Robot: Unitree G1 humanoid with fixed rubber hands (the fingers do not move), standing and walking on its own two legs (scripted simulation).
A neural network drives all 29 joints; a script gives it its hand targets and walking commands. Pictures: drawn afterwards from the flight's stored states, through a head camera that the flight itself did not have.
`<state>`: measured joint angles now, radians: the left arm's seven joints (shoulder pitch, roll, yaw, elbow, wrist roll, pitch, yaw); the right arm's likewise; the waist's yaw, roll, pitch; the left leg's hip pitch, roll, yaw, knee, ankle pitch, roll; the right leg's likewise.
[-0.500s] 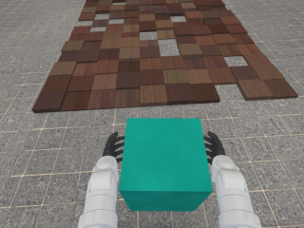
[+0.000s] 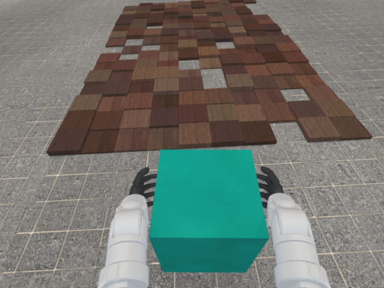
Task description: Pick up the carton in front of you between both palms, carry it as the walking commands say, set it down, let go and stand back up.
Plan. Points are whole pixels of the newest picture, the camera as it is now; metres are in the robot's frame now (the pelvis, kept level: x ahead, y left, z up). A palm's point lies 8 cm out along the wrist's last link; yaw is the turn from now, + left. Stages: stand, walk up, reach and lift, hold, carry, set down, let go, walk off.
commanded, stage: reach and lift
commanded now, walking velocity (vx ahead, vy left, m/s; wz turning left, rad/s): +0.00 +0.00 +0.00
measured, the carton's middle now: (205, 214) +0.31 +0.00 -0.05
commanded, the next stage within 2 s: hold in 0.66 s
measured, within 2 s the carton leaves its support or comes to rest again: neither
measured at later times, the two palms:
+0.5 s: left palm (137, 195) +0.31 +0.15 +0.04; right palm (274, 194) +0.31 -0.15 +0.04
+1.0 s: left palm (134, 197) +0.29 +0.15 +0.05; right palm (278, 196) +0.29 -0.15 +0.05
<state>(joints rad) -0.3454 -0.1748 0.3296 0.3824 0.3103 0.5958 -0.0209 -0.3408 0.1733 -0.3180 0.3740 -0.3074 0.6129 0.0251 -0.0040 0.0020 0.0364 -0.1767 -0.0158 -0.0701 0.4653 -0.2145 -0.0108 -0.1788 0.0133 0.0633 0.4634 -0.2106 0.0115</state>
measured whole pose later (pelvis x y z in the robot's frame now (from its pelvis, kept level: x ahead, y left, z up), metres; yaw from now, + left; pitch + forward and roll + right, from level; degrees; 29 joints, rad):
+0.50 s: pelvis +0.02 +0.00 +0.01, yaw +0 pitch -5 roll +0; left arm -0.26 -0.15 0.23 0.28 0.28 0.66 -0.01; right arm -0.26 0.15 -0.22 0.28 -0.28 0.68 0.02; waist 0.00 0.00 0.03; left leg -0.07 -0.01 -0.07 0.36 -0.20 -0.01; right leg -0.08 0.01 0.06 0.36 -0.19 0.01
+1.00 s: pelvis +0.01 +0.00 +0.01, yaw +0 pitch -8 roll +0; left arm -0.26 -0.15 0.22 0.21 0.27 0.76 -0.01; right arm -0.26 0.15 -0.21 0.21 -0.27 0.77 0.01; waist 0.00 0.00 0.04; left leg -0.03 -0.01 -0.07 0.36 -0.18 -0.01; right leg -0.04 0.01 0.07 0.36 -0.18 0.01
